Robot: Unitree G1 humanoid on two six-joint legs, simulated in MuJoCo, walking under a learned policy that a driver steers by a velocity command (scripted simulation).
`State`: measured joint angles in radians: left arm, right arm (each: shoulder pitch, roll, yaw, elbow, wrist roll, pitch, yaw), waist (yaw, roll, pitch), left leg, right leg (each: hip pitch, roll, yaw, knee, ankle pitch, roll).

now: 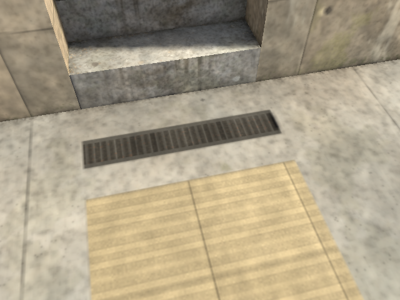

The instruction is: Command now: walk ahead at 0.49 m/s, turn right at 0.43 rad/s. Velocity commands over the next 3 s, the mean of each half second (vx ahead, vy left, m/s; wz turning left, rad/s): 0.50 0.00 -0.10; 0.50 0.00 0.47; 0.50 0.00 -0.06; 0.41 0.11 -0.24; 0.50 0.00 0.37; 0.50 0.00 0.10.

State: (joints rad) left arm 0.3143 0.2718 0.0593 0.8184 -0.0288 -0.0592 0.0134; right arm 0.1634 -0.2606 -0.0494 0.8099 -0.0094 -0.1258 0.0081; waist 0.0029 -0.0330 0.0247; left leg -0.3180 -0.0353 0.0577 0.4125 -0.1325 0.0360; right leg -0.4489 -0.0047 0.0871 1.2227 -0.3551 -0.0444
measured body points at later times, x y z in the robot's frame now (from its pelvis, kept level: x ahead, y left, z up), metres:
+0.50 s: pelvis +0.27 -0.08 +0.00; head +0.29 -0.09 +0.45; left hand +0.40 +0.18 -0.10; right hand +0.32 -0.35 -0.14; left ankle +0.20 +0.09 -0.64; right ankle +0.30 -0.17 -0.74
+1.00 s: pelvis +0.53 +0.00 -0.02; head +0.57 +0.01 +0.43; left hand +0.52 +0.29 -0.14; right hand +0.76 -0.21 -0.12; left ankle +0.58 +0.08 -0.74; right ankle +0.40 -0.19 -0.63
